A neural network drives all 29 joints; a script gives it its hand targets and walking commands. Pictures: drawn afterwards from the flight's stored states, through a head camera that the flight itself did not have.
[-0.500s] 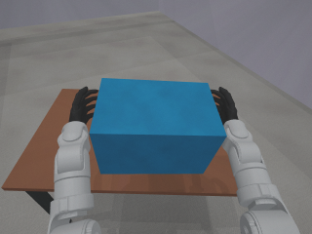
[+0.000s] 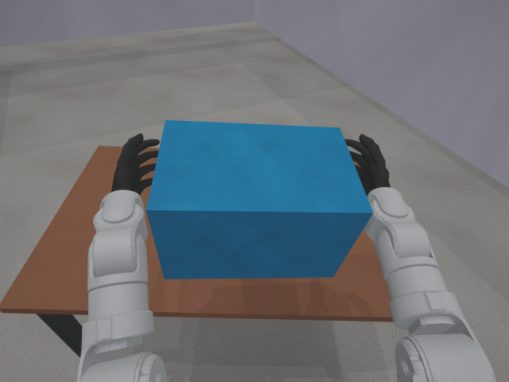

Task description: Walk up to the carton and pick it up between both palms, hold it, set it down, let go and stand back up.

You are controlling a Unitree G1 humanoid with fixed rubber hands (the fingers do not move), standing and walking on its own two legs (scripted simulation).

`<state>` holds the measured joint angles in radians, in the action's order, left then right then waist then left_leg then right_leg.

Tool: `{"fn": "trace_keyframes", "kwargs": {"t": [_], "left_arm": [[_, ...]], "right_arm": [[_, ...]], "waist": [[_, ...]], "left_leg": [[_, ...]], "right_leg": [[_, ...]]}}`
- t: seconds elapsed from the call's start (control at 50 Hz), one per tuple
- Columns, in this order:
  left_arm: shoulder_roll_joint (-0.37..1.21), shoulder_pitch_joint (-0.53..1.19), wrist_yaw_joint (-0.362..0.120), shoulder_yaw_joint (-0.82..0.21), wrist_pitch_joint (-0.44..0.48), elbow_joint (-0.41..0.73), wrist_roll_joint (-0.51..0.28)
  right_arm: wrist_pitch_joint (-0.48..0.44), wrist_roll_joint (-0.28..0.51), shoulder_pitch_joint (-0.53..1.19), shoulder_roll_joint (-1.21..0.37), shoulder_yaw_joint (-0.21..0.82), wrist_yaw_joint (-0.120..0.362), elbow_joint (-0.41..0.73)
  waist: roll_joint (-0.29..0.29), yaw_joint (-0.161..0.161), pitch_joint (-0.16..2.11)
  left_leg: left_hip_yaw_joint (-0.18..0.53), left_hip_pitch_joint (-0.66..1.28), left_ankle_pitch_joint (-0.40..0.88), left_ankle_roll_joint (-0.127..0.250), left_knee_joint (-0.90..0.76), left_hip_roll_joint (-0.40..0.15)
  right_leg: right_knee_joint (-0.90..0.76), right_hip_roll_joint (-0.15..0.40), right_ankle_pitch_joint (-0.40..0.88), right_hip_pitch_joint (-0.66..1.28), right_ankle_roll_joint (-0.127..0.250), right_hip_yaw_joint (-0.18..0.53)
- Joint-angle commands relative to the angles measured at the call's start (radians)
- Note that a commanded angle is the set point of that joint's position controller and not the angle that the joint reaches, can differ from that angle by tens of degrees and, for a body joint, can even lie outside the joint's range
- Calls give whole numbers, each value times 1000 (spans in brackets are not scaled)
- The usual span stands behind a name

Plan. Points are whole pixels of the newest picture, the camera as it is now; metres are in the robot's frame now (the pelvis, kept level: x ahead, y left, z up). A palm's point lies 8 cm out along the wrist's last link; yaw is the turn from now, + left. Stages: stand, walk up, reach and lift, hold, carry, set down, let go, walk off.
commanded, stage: reach and lift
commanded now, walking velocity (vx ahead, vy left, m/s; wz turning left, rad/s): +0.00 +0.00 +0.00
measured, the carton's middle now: (253, 202) +0.36 -0.01 +0.12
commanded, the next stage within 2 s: hold in 0.06 s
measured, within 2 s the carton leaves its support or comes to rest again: neither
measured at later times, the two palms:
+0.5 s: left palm (115, 185) +0.35 +0.18 +0.18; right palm (370, 177) +0.35 -0.18 +0.18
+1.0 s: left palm (113, 184) +0.35 +0.19 +0.19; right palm (369, 174) +0.35 -0.18 +0.18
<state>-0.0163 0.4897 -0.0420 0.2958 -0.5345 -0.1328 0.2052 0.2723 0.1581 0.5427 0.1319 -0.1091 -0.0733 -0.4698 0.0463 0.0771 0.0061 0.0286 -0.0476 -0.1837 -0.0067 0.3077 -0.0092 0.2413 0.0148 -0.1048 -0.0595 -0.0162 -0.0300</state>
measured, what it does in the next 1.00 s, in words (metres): stands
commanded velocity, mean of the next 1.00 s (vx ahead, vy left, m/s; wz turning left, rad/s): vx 0.00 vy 0.00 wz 0.00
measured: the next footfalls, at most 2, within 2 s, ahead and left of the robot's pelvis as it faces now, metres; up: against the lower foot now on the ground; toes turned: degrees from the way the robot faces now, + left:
none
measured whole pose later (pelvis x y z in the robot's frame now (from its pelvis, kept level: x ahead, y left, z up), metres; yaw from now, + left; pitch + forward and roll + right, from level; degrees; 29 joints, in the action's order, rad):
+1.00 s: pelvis +0.00 +0.00 +0.00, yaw +1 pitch -6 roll -1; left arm -0.03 0.52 -0.09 0.34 -0.67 -0.05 0.22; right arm 0.39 0.19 0.59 0.13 -0.10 -0.11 -0.41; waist 0.04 0.07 0.00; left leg 0.04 -0.03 -0.18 -0.01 0.31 -0.01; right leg 0.25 0.01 -0.11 -0.04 -0.01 -0.04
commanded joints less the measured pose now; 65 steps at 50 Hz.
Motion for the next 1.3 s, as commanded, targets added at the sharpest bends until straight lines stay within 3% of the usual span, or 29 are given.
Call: {"fn": "trace_keyframes", "kwargs": {"t": [0.0,0.22,0.46,0.64,0.94,1.28], "left_arm": [[459,508,-121,-508,-4,162,-135],[423,529,-151,-462,-71,180,-121],[422,587,-165,-425,-90,133,-114],[418,607,-165,-408,-91,114,-108],[421,582,-164,-448,-106,179,-124],[414,585,-169,-437,-122,180,-120]], "right_arm": [[-54,104,674,-486,436,98,364],[25,104,668,-479,407,88,351],[40,91,734,-495,379,91,318],[37,90,753,-506,376,90,300],[53,121,726,-489,400,79,359],[75,121,727,-494,400,82,362]], "waist": [[-65,-1,403],[-57,1,326],[-51,-6,336],[-44,-11,340],[-67,6,365],[-60,-1,344]], "left_leg": [[-47,44,352,-56,0,69],[-56,0,241,-43,-37,67],[-61,-27,182,-30,-51,63],[-64,-29,175,-21,-52,65],[-56,13,272,-45,-21,67],[-59,-8,232,-35,-32,66]], "right_leg": [[28,-74,241,208,9,-32],[15,-62,162,196,10,-27],[14,-59,102,192,10,-32],[14,-58,95,192,6,-32],[20,-69,159,204,9,-38],[17,-65,140,199,9,-34]]}}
